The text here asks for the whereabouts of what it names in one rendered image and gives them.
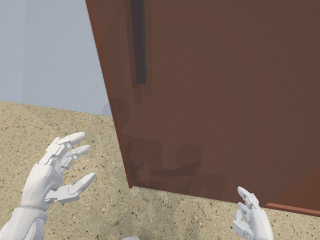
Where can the robot right hand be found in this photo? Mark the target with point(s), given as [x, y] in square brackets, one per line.
[257, 225]

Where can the handle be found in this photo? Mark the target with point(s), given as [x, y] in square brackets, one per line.
[139, 39]

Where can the robot left hand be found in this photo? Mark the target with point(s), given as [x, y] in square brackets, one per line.
[48, 172]

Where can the left robot forearm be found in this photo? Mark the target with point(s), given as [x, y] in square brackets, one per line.
[26, 223]

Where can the wardrobe door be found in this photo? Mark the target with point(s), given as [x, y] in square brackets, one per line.
[304, 194]
[231, 98]

